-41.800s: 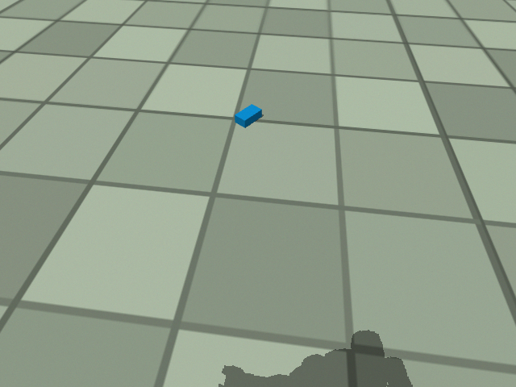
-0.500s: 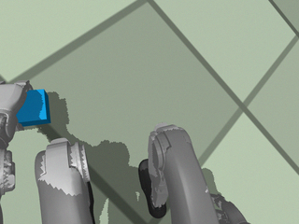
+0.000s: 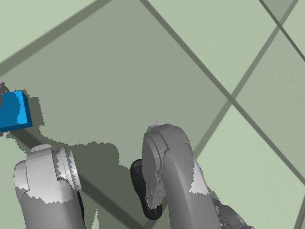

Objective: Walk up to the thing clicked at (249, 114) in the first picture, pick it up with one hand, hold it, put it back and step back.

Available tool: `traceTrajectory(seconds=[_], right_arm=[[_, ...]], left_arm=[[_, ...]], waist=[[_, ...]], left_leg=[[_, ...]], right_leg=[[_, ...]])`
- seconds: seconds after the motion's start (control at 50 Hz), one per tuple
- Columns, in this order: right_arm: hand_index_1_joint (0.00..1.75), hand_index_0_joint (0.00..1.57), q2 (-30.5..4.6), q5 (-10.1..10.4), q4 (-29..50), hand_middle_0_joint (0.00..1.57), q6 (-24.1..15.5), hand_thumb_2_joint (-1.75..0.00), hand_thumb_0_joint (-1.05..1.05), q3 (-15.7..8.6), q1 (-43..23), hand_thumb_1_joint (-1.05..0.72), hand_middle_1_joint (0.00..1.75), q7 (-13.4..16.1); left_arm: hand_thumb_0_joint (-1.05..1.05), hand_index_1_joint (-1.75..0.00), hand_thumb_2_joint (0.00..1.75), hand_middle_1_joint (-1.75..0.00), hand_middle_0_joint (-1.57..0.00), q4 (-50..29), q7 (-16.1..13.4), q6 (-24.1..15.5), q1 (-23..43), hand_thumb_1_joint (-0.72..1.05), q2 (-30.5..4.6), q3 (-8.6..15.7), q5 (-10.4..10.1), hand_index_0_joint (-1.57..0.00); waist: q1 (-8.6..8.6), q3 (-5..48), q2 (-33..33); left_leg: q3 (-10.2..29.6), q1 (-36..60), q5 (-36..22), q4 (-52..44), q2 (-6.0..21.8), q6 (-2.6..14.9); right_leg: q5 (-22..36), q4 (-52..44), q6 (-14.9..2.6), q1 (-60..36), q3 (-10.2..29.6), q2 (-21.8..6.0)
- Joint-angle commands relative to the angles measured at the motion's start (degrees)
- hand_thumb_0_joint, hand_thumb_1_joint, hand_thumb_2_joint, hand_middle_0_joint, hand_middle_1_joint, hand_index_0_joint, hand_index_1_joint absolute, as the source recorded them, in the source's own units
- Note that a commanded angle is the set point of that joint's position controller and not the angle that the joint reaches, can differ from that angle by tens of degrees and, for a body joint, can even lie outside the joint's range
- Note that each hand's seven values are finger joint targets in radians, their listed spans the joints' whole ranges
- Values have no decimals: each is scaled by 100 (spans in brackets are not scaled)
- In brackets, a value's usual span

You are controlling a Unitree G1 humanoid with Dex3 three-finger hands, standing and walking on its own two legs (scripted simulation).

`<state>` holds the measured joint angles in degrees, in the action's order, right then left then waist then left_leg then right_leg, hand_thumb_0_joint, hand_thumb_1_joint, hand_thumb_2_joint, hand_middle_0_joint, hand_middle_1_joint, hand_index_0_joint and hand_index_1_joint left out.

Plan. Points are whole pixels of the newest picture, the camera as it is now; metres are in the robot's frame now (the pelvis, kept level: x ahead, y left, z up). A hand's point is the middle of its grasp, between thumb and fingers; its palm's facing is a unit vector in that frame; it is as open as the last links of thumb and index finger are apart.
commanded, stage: rest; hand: left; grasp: from above
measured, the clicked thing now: out of the picture +0.41 +0.32 -0.25
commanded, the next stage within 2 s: open in 0.38 s
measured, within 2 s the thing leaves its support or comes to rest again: rests again in 1.90 s
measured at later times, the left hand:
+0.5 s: hand out of the picture +0.41 +0.30 -0.23, palm faces -0.45 -0.12 -0.89, open 11.7 cm
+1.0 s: hand out of the picture +0.41 +0.30 -0.24, palm faces -0.43 -0.08 -0.90, open 13.5 cm
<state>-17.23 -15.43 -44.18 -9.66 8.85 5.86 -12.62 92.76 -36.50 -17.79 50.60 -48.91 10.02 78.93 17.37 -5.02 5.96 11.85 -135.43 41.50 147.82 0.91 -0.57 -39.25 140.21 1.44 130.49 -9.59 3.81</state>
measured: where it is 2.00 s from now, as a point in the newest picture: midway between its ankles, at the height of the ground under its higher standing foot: (114, 213)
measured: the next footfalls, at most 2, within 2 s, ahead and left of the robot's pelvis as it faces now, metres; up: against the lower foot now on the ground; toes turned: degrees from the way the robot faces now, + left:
none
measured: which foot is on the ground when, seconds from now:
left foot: down 0.00-1.00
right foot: down 0.00-1.00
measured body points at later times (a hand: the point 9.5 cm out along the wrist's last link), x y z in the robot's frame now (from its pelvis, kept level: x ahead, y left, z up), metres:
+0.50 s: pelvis +0.00 +0.00 +0.00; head +0.25 +0.11 +0.35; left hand +0.43 +0.31 -0.18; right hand +0.07 -0.26 -0.07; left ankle +0.06 +0.13 -0.26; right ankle +0.10 -0.11 -0.26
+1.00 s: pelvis -0.01 +0.00 +0.00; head +0.24 +0.13 +0.36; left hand +0.43 +0.30 -0.18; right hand +0.07 -0.26 -0.06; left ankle +0.06 +0.13 -0.26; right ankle +0.10 -0.11 -0.26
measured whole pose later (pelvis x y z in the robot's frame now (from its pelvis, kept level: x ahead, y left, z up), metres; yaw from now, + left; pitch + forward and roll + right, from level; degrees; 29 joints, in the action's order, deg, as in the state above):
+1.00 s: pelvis -0.01 +0.00 +0.00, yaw -2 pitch +26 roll -13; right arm -19.0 -16.5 -43.3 -15.4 13.6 2.8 -16.6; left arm 98.5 -41.4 -14.9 53.6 -50.6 3.2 75.9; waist 18.7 -6.9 7.5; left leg 13.9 -133.9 41.6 148.0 1.2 0.0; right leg -38.3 138.3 2.3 128.0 -11.2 4.7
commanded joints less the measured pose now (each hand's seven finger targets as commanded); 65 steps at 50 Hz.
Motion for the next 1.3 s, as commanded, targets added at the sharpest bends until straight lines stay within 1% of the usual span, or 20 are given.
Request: traceTrajectory(seconds=[0.0, 0.08, 0.1, 0.12, 0.28, 0.4, 0.42, 0.46, 0.58, 0.64, 0.74, 0.86, 0.88, 0.92, 0.94, 0.98, 1.0, 1.02, 1.06, 1.28], right_arm=[[30, 20, -1651, -52, -127, 20, -182, -90, 0, -406, 970, -90, 30, -65], [30, 20, -1750, -12, -121, 20, -249, -90, 0, -356, 851, -90, 30, -100], [30, 20, -1759, -35, -121, 20, -290, -90, 0, -353, 888, -90, 30, -138], [30, 20, -1756, -32, -132, 20, -289, -90, 0, -324, 820, -90, 30, -153], [30, 20, -1878, 14, 21, 20, -394, -90, 0, -251, 849, -90, 30, -247], [30, 20, -1851, -32, 89, 20, -439, -90, 0, -137, 774, -90, 30, -274], [30, 20, -1912, -17, 162, 20, -465, -90, 0, -184, 746, -90, 30, -268], [30, 20, -1955, -34, 110, 20, -438, -90, 0, -173, 794, -90, 30, -238], [30, 20, -1901, -47, 182, 20, -432, -90, 0, -86, 696, -89, 30, -225], [30, 20, -1945, -71, 154, 20, -409, -90, 0, -87, 673, -89, 30, -212], [30, 20, -1982, -105, 155, 20, -484, -90, 0, -67, 637, -89, 30, -243], [30, 20, -1997, -99, -1, 20, -582, -90, 0, -66, 552, -89, 30, -328], [30, 20, -2042, -98, 134, 20, -592, -90, 0, -62, 584, -89, 30, -340], [30, 20, -1973, -80, -23, 20, -622, -90, 0, -45, 611, -89, 30, -383], [30, 20, -2037, -87, 98, 20, -662, -90, 0, -52, 514, -89, 30, -402], [30, 20, -2038, -27, 30, 20, -657, -90, 0, -35, 598, -89, 30, -421], [30, 20, -2110, -12, 183, 20, -680, -90, 0, -56, 577, -89, 30, -421], [30, 20, -2063, -1, 155, 20, -683, -90, 0, -28, 593, -89, 30, -422], [30, 20, -2119, -3, 123, 20, -652, -90, 0, -70, 688, -89, 30, -411], [30, 20, -1922, -11, 245, 20, -509, -90, 0, 68, 803, -89, 30, -332]], left_arm=[[0, -89, 106, -90, -97, -467, -359, 53, 1685, 66, -1135, -250, -116, -97], [0, -88, 105, -89, -94, -335, -499, 157, 1534, 61, -1205, -251, -241, -94], [0, -89, 104, -90, -93, -285, -515, 164, 1680, 62, -1298, -203, -247, -94], [0, -88, 102, -89, -91, -309, -543, 190, 1588, 58, -1145, -374, -243, -92], [0, -87, 100, -88, -85, -40, -609, 260, 1678, 49, -1519, -61, -336, -86], [0, -86, 98, -87, -85, 184, -452, 223, 1680, 49, -1638, -113, -382, -86], [0, -86, 98, -87, -86, 96, -404, 210, 1741, 49, -1483, -256, -406, -87], [0, -86, 100, -86, -87, 144, -425, 170, 1595, 49, -1668, -133, -403, -87], [0, -83, 87, -84, -42, 168, -416, 91, 1586, 1, -1639, -243, -370, -43], [0, -82, 86, -82, -33, 47, -463, 66, 1622, -21, -1605, -300, -345, -33], [0, -86, 89, -86, -21, -71, -596, 50, 1654, -36, -1509, -375, -316, -21], [0, -92, 95, -92, -13, -64, -709, 197, 1691, -45, -1314, -611, -329, -13], [0, -93, 97, -92, -12, -93, -736, 221, 1694, -48, -1512, -406, -339, -11], [0, -96, 98, -95, -8, 155, -710, 302, 1644, -51, -1125, -703, -404, -8], [0, -98, 98, -98, -8, -24, -713, 309, 1748, -50, -1333, -573, -400, -8], [0, -97, 100, -97, -7, 65, -694, 370, 1743, -53, -1232, -649, -513, -6], [0, -98, 99, -98, -7, -119, -698, 369, 1818, -51, -1545, -432, -478, -7], [0, -98, 100, -98, -6, 73, -652, 404, 1789, -53, -1404, -526, -491, -6], [0, -99, 100, -99, -6, 136, -647, 408, 1597, -52, -1702, -207, -488, -6], [0, -100, 101, -101, -7, -61, -141, 97, 1598, -51, -1707, -255, -640, -7]], waist=[[182, 3652, -2713], [77, 3697, -2659], [190, 3625, -2644], [122, 3673, -2712], [268, 3622, -2457], [341, 3430, -2323], [359, 3389, -2316], [294, 3423, -2442], [336, 3246, -2372], [343, 3352, -2468], [377, 3324, -2593], [341, 3254, -2712], [364, 3358, -2709], [377, 3148, -2681], [375, 3202, -2746], [363, 3184, -2565], [364, 3326, -2620], [366, 3266, -2682], [322, 3370, -2621], [407, 3378, -2525]], left_leg=[[-603, 2775, -1112, -1451, 14, 132], [-510, 2863, -1018, -1619, 31, 123], [-507, 2827, -1045, -1534, 36, 124], [-508, 2836, -1093, -1609, 45, 119], [-466, 2787, -1508, -1434, 95, 139], [-462, 2486, -1097, -1369, 78, 193], [-470, 2531, -1050, -1390, 79, 196], [-447, 2540, -1061, -1490, 86, 175], [-392, 2475, -906, -1483, 92, 167], [-370, 2585, -1033, -1523, 109, 151], [-338, 2752, -1073, -1553, 128, 107], [-292, 2793, -986, -1620, 135, 78], [-303, 2880, -1152, -1590, 146, 83], [-259, 2830, -996, -1657, 143, 64], [-253, 2856, -970, -1651, 145, 69], [-223, 2735, -952, -1685, 147, 91], [-258, 2843, -1123, -1633, 144, 97], [-270, 2824, -1123, -1645, 137, 92], [-266, 2822, -1256, -1674, 138, 81], [-310, 2726, -1215, -1501, 133, 135]], right_leg=[[1313, -1263, -299, -1797, -421, 212], [1215, -1335, -318, -1768, -477, 255], [1286, -1246, -289, -1742, -525, 225], [1319, -1319, -309, -1869, -464, 267], [1824, -1285, -268, -2211, -482, 264], [1451, -1391, -257, -2223, -463, 247], [1399, -1401, -256, -2169, -462, 251], [1343, -1435, -282, -2235, -472, 283], [1214, -1370, -280, -2075, -540, 266], [1344, -1385, -292, -2187, -518, 319], [1384, -1356, -285, -2132, -595, 306], [1311, -1353, -292, -1928, -611, 312], [1504, -1342, -288, -2065, -613, 326], [1336, -1335, -292, -1831, -636, 298], [1344, -1302, -291, -1873, -632, 298], [1323, -1377, -288, -1886, -621, 311], [1481, -1379, -272, -2006, -616, 287], [1469, -1361, -288, -1966, -590, 281], [1547, -1364, -286, -2122, -606, 278], [1547, -1440, -255, -2427, -580, 276]])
